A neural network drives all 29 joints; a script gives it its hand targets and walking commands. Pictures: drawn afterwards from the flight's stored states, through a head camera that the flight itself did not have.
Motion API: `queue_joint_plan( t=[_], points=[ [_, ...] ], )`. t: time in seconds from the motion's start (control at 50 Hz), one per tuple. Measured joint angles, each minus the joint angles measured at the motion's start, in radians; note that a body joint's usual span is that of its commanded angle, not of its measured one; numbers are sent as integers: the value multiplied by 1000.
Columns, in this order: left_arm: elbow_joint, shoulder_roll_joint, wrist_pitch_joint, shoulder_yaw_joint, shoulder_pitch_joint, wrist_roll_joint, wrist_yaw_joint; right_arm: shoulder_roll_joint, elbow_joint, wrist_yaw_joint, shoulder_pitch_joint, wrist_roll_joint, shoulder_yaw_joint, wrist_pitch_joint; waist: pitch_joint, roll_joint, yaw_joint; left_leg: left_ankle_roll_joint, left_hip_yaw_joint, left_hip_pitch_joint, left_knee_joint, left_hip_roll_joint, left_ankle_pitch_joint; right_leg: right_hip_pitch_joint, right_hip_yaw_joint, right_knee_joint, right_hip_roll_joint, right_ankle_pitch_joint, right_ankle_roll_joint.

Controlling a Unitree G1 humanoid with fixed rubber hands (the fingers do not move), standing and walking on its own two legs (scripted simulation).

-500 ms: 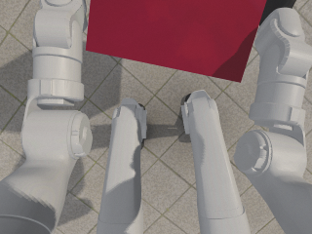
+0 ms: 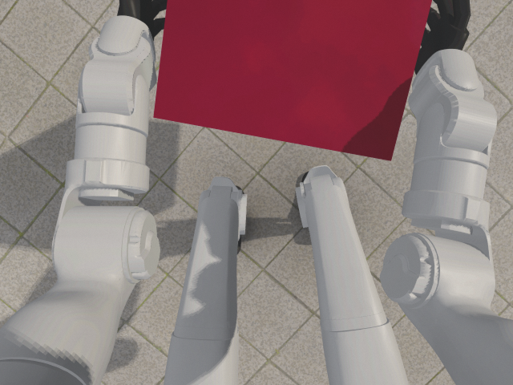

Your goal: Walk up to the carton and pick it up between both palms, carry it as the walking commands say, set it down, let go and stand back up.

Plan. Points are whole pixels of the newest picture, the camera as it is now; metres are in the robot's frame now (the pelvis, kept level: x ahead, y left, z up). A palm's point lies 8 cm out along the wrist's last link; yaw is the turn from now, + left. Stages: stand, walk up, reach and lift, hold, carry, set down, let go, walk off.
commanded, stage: reach and lift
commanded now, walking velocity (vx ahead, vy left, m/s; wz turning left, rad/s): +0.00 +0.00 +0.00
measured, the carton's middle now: (283, 48) +0.51 -0.04 -0.15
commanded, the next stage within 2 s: none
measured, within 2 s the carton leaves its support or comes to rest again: neither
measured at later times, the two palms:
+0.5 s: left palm (111, 14) +0.50 +0.12 +0.00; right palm (488, 49) +0.44 -0.22 -0.01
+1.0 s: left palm (67, 2) +0.48 +0.12 +0.07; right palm out of the picture +0.42 -0.22 +0.06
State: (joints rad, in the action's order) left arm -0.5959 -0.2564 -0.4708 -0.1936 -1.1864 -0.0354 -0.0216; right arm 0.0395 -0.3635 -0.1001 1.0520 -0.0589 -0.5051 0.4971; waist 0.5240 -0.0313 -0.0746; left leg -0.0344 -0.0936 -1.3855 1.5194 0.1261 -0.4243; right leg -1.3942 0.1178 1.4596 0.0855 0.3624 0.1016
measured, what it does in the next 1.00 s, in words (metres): rises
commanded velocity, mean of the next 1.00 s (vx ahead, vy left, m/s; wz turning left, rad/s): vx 0.00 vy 0.00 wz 0.00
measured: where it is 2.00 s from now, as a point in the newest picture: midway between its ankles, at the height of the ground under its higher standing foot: (275, 226)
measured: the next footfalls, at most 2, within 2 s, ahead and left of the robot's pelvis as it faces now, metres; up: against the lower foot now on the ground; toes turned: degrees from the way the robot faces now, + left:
none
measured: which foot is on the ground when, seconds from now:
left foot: down 0.00-1.00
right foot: down 0.00-1.00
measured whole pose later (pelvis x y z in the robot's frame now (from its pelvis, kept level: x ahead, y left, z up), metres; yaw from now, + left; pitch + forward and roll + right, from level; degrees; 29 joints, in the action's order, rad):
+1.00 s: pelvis +0.03 -0.01 +0.13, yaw +0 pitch +6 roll +1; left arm -0.49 -0.14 -0.41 -0.22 -0.84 -0.08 -0.05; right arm -0.05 -0.25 -0.06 0.74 -0.13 -0.43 0.48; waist 0.52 -0.02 -0.09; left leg -0.02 -0.11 -0.76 0.92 0.11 -0.27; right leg -0.78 0.16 0.89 0.05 0.22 0.07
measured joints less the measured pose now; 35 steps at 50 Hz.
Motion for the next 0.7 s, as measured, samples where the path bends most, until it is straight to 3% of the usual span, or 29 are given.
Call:
queue_joint_plan(
  t=[0.4, 0.7],
  points=[
    [26, 40, 22, -9, 112, -4, -7, -26, 45, 1, -109, -5, 26, 3, -1, 11, -5, 5, -5, 226, -194, -6, 45, 220, 21, -184, -3, -42, -7],
    [28, 71, 29, -8, 172, -26, -12, -53, 60, 37, -181, -44, 13, -6, -2, -4, -8, 5, -34, 407, -377, -9, 102, 409, 13, -374, -16, -96, -18]
  ],
)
